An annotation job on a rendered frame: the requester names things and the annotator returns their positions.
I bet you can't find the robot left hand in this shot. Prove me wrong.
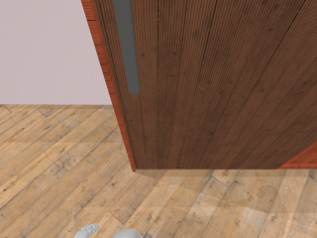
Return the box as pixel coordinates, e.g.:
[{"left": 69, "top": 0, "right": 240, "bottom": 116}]
[{"left": 73, "top": 223, "right": 99, "bottom": 238}]

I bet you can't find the handle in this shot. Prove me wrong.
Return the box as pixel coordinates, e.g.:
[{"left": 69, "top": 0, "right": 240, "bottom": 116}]
[{"left": 113, "top": 0, "right": 140, "bottom": 94}]

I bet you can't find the wardrobe door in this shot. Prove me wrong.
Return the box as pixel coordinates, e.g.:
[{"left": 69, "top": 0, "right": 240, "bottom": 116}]
[
  {"left": 285, "top": 141, "right": 317, "bottom": 164},
  {"left": 93, "top": 0, "right": 317, "bottom": 170}
]

